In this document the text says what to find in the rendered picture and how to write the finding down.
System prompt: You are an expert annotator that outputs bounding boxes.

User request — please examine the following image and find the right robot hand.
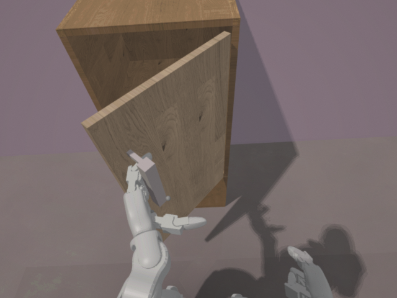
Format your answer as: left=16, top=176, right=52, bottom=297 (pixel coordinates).
left=284, top=246, right=333, bottom=298

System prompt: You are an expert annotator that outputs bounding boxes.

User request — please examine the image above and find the left robot hand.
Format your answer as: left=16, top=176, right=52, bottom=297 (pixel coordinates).
left=123, top=153, right=207, bottom=238

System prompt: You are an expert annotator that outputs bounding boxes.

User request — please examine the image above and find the cupboard door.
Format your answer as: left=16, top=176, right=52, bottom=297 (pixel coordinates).
left=81, top=31, right=231, bottom=241

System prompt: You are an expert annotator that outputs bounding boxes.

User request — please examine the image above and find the left robot shin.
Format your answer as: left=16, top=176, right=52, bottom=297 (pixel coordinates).
left=166, top=286, right=178, bottom=292

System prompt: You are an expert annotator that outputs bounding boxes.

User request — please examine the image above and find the handle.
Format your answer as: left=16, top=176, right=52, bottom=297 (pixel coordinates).
left=126, top=150, right=166, bottom=207

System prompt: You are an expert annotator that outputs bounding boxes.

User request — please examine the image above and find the left robot forearm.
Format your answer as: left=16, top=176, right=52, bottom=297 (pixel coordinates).
left=117, top=230, right=171, bottom=298

